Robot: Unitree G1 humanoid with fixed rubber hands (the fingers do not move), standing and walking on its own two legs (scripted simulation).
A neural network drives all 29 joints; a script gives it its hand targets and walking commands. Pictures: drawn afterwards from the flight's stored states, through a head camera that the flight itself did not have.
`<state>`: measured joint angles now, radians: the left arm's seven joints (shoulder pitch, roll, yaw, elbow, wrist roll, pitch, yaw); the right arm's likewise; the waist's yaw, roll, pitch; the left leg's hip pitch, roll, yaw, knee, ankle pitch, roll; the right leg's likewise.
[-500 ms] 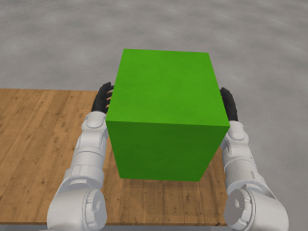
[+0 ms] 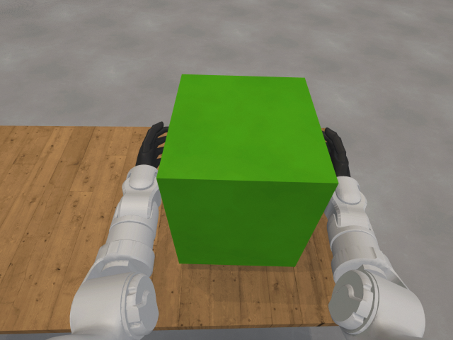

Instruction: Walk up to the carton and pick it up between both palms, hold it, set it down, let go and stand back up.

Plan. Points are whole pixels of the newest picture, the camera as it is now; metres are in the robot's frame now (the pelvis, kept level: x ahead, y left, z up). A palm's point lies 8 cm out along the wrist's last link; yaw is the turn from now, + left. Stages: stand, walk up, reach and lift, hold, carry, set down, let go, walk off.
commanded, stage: set down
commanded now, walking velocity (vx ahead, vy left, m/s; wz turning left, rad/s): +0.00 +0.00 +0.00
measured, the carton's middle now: (240, 173) +0.45 -0.02 +0.02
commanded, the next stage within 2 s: none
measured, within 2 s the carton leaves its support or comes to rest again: rests again in 0.86 s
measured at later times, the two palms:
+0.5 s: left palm (156, 160) +0.44 +0.15 +0.06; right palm (335, 169) +0.42 -0.19 +0.07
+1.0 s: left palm (159, 162) +0.44 +0.14 +0.06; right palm (338, 175) +0.41 -0.20 +0.06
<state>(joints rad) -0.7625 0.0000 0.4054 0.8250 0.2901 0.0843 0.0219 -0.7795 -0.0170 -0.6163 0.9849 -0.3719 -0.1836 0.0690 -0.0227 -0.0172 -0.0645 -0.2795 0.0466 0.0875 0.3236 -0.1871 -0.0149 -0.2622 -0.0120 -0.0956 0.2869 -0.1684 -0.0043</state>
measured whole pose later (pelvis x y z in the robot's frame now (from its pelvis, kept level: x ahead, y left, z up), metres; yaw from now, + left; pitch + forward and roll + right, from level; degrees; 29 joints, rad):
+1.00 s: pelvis -0.01 +0.00 +0.00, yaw -2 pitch +13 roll +0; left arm -0.89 0.02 0.52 1.00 0.35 -0.07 0.01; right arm -0.84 -0.01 -0.70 0.98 -0.45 -0.21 0.07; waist -0.02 -0.02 -0.05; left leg -0.37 0.04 0.11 0.29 -0.15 -0.01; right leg -0.38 -0.02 -0.11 0.29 -0.14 -0.01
